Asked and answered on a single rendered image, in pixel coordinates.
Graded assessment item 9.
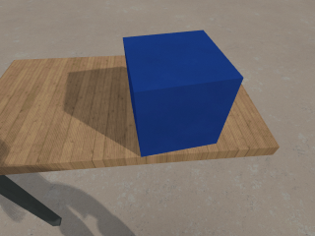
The carton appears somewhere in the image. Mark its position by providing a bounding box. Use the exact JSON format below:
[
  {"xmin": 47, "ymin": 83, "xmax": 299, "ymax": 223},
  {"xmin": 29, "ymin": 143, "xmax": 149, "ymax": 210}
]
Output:
[{"xmin": 122, "ymin": 29, "xmax": 243, "ymax": 157}]

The table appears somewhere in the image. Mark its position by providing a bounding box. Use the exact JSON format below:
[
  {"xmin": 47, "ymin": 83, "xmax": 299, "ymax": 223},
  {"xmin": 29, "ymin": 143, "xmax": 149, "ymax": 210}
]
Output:
[{"xmin": 0, "ymin": 55, "xmax": 280, "ymax": 226}]

